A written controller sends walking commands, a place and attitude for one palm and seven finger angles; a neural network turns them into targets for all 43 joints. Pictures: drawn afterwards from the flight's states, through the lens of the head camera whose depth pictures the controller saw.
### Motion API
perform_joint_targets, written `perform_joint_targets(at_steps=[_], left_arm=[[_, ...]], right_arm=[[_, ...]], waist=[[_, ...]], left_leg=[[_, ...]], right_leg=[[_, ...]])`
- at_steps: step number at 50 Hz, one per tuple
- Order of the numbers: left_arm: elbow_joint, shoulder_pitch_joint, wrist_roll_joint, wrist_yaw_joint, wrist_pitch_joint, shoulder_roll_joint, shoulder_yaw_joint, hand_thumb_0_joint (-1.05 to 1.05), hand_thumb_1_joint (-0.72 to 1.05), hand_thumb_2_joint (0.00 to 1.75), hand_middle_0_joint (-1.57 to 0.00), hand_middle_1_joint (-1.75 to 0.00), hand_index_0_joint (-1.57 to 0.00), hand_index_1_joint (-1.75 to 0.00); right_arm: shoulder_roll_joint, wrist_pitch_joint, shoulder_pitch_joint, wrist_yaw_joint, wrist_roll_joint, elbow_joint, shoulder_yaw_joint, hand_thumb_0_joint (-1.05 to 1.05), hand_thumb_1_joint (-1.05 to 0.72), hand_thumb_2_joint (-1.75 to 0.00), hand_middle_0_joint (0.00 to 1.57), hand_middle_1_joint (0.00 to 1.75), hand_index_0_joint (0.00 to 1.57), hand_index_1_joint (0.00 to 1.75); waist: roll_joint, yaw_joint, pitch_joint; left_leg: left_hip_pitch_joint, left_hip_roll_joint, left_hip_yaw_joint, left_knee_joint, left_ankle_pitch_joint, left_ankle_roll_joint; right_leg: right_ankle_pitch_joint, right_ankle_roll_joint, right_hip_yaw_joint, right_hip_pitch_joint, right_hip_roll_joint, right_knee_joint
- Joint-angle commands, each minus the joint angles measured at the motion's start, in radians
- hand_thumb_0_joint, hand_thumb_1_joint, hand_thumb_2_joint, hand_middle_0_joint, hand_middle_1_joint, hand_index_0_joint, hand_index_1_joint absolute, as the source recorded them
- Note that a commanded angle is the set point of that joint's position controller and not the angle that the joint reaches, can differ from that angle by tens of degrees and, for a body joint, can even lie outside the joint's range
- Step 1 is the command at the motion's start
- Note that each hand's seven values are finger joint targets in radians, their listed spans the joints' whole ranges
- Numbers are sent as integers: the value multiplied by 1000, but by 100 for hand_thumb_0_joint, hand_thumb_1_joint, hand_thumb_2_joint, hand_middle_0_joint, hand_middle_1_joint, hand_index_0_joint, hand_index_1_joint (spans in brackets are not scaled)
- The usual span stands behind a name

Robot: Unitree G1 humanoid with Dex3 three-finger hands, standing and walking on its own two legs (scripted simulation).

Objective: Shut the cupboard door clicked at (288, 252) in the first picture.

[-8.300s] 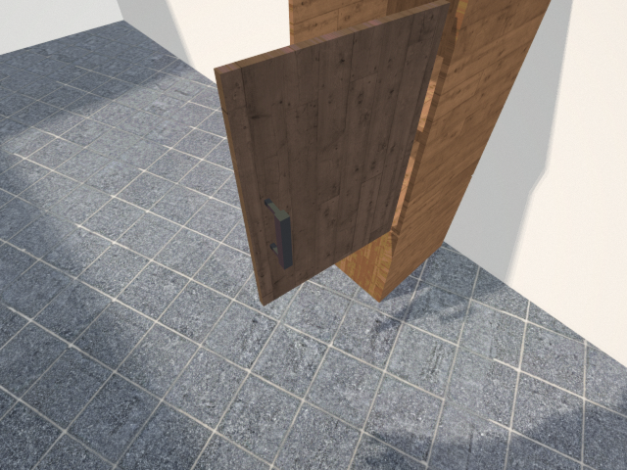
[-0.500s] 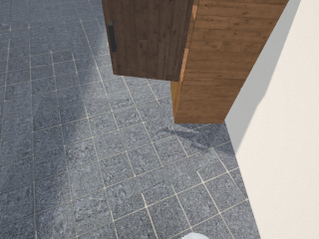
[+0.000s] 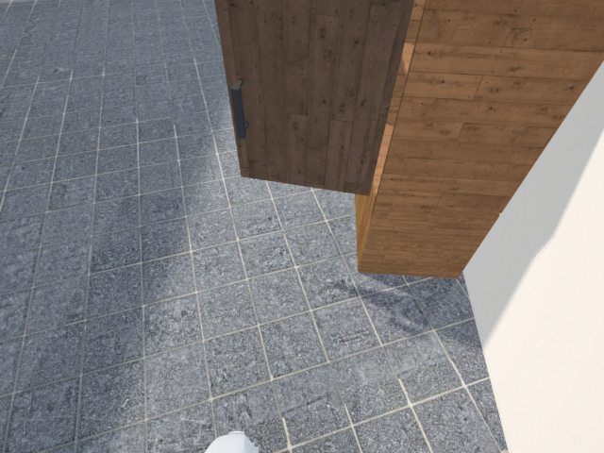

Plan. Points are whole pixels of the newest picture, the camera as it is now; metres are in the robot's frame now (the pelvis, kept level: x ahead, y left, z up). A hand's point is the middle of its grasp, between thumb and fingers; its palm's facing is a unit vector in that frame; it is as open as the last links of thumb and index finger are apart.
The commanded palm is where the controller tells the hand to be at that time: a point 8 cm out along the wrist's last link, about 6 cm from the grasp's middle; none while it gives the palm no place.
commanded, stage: take the last steps up to it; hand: left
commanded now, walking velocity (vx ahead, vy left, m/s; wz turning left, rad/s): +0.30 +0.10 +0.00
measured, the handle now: (241, 108) +0.91 +0.23 -0.08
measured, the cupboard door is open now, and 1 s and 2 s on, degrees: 83 83 83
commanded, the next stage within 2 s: come to a stop and stand still in 0.90 s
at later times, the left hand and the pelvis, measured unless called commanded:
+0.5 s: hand (193, 343) +0.31 +0.22 -0.16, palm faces -0.05 -0.98 -0.21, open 7.4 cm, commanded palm none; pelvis +0.18 +0.04 -0.01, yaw -3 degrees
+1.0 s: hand (185, 343) +0.32 +0.24 -0.20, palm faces +0.03 -0.99 -0.16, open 7.3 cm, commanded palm none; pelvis +0.37 +0.07 -0.02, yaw -3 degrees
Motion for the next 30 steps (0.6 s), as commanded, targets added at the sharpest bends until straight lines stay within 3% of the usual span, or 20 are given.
perform_joint_targets(at_steps=[1,2,3,4,5,6,7,8,10,12,15,19,22,24,25,26,27,28,29,30], left_arm=[[-6,62,7,6,-18,186,43,0,90,90,-20,-30,-20,-30],[-3,50,5,6,-14,183,44,0,90,90,-20,-30,-20,-30],[-3,35,1,4,-10,177,44,0,90,90,-20,-30,-20,-30],[-12,38,0,0,-5,152,35,0,90,90,-20,-30,-20,-30],[-35,53,-8,-4,-1,89,22,0,90,90,-20,-30,-20,-30],[-79,-25,-6,1,-1,81,12,0,90,90,-20,-30,-20,-30],[-99,-79,-7,1,-1,77,15,0,90,90,-20,-30,-20,-30],[-87,-98,-2,0,-1,74,13,0,90,90,-20,-30,-20,-30],[-56,-71,4,-10,19,74,17,0,90,90,-20,-30,-20,-30],[-51,-49,4,-16,32,52,15,0,90,90,-20,-30,-20,-30],[-72,-80,2,-18,37,46,16,0,90,90,-20,-30,-20,-30],[-110,-156,1,-22,38,47,15,0,90,90,-20,-30,-20,-30],[-121,-170,4,-23,33,66,19,0,90,90,-20,-30,-20,-30],[-94,-80,6,-20,26,96,30,0,90,90,-20,-30,-20,-30],[-64,28,9,-15,13,152,45,0,90,90,-20,-30,-20,-30],[-29,144,10,-7,2,251,68,0,90,90,-20,-30,-20,-30],[-33,171,-8,1,4,271,68,0,90,90,-20,-30,-20,-30],[-55,87,-10,8,4,242,60,0,90,90,-20,-30,-20,-30],[-76,19,-9,11,1,192,50,0,90,90,-20,-30,-20,-30],[-89,-29,-10,15,2,158,44,0,90,90,-20,-30,-20,-30]], right_arm=[[-2,-45,-67,12,7,-88,14,0,-90,-90,20,30,20,30],[-13,-49,-35,9,4,-77,13,0,-90,-90,20,30,20,30],[-38,-56,31,2,2,-54,9,0,-90,-90,20,30,20,30],[-99,-63,149,-10,-2,-19,-6,0,-90,-90,20,30,20,30],[-212,-67,269,-24,-12,2,-34,0,-90,-90,20,30,20,30],[-241,-55,346,-42,-7,14,-36,0,-90,-90,20,30,20,30],[-229,-51,308,-50,-6,5,-30,0,-90,-90,20,30,20,30],[-183,-59,230,-50,-3,-8,-14,0,-90,-90,20,30,20,30],[-115,-67,112,-55,-1,-38,9,0,-90,-90,20,30,20,30],[-94,-78,109,-57,1,-27,16,0,-90,-90,20,30,20,30],[-83,-81,106,-55,-1,-21,6,0,-90,-90,20,30,20,30],[-107,-73,114,-49,-4,-8,6,0,-90,-90,20,30,20,30],[-110,-66,114,-46,-6,2,7,0,-90,-90,20,30,20,30],[-95,-60,105,-44,-1,8,12,0,-90,-90,20,30,20,30],[-72,-61,100,-39,7,2,16,0,-90,-90,20,30,20,30],[-32,-62,117,-31,14,-19,20,0,-90,-90,20,30,20,30],[-74,-55,77,-30,11,-40,13,0,-90,-90,20,30,20,30],[-88,-52,57,-28,12,-34,4,0,-90,-90,20,30,20,30],[-71,-51,25,-28,9,-25,0,0,-90,-90,20,30,20,30],[-55,-42,29,-26,7,-16,0,0,-90,-90,20,30,20,30]], waist=[[-156,24,7],[-148,3,6],[-91,-37,-14],[34,-89,-81],[296,-128,-162],[323,-160,-169],[209,-141,-89],[169,-113,-71],[171,-51,1],[149,-27,23],[125,-16,20],[85,-23,45],[88,-12,41],[46,32,16],[-87,81,-20],[-328,111,-68],[-270,117,-69],[-158,77,-4],[-124,53,30],[-91,20,42]], left_leg=[[57,-35,47,-185,-1,16],[144,-53,71,-241,27,21],[287,-76,90,-295,46,30],[488,-28,37,-312,16,58],[663,216,-295,-356,-10,153],[665,327,-444,-476,-3,231],[601,351,-425,-490,27,261],[485,311,-358,-497,6,249],[322,264,-237,-546,-18,200],[297,222,-161,-571,64,192],[302,206,-102,-591,76,212],[297,207,-81,-591,34,226],[300,193,-64,-524,52,206],[225,124,-4,-380,9,151],[110,37,54,-176,-44,111],[-109,-82,132,103,-260,54],[-151,-58,20,317,-397,54],[-173,-7,-53,386,-296,57],[-172,14,-74,392,-194,51],[-136,39,-78,367,-134,38]], right_leg=[[193,-123,126,9,-230,-86],[190,-107,104,-31,-214,-48],[209,-88,71,-103,-177,45],[201,-60,23,-207,-127,249],[-137,-13,-50,-438,5,537],[-342,-20,20,-540,46,775],[-304,-38,85,-607,-1,891],[-242,-42,106,-598,-29,921],[-127,-27,127,-533,-71,881],[-67,-19,113,-503,-57,805],[-27,-17,94,-458,-52,621],[-4,-17,61,-369,-23,410],[10,-24,43,-271,9,304],[56,-35,33,-71,38,193],[11,-68,152,104,-27,104],[-39,-173,498,277,-275,-42],[-123,-250,650,218,-374,-160],[-283,-250,605,110,-345,-193],[-250,-214,539,20,-305,-200],[-171,-201,432,-39,-280,-202]])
